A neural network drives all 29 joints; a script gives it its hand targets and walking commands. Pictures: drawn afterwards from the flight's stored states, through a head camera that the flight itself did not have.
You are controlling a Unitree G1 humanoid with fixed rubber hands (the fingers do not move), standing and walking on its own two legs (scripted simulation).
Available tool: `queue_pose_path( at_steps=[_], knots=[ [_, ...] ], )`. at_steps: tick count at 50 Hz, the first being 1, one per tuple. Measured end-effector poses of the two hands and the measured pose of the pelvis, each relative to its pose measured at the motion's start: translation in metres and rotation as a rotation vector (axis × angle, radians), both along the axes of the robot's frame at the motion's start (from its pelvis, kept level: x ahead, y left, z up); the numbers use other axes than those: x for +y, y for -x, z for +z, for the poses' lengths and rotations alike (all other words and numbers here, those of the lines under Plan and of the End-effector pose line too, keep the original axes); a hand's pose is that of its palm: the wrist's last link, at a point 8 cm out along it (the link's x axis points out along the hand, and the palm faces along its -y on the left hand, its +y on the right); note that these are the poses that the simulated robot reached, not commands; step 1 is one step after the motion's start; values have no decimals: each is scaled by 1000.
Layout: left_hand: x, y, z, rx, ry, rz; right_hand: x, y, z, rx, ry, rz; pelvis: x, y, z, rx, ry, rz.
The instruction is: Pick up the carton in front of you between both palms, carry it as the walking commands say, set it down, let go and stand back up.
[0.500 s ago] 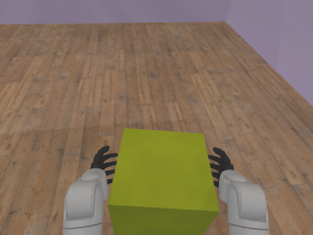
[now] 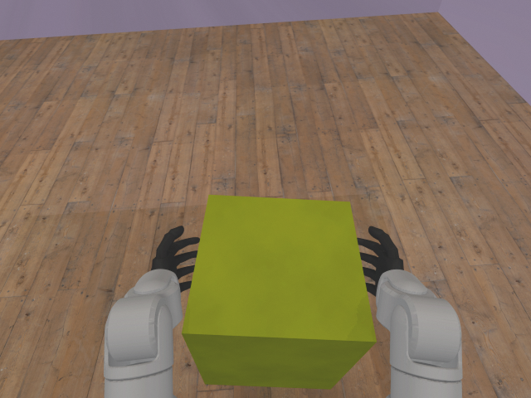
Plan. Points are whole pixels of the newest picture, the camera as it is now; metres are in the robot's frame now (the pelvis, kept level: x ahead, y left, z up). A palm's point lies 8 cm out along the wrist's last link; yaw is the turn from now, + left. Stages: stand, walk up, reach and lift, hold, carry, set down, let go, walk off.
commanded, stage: carry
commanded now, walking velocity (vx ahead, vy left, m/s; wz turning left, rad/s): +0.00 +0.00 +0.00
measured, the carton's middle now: (273, 298) +0.29 +0.01 -0.02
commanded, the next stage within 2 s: none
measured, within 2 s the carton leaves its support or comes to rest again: neither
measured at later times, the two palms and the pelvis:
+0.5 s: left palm (176, 211) +0.40 +0.17 +0.06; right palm (360, 215) +0.39 -0.13 +0.06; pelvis +0.13 +0.02 -0.01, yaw -2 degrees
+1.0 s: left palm (183, 233) +0.39 +0.16 +0.02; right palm (359, 237) +0.38 -0.14 +0.02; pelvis +0.10 +0.02 -0.01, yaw -3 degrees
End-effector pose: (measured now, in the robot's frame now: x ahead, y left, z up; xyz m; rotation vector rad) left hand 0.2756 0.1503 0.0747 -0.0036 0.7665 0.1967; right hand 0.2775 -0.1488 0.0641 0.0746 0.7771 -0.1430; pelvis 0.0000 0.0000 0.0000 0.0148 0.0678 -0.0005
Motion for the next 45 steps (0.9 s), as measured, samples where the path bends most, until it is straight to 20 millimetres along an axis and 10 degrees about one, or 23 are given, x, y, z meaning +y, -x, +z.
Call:
queue_pose_path(
  at_steps=[18, 45],
  knots=[
    [18, -116, -3, -29, 29, -38, 18, -107, 8, -28, 60, -15, 24, -123, -10, 0, 6, -36],
    [12, -113, -53, -46, -51, -121, 13, -99, -43, -47, 128, 18, 24, -110, -14, -29, 11, -45]
  ],
)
